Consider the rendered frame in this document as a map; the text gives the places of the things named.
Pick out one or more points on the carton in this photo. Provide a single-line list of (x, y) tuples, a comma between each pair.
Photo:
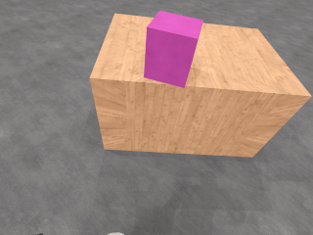
[(171, 42)]

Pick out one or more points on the pedestal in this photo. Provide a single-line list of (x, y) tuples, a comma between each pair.
[(239, 93)]

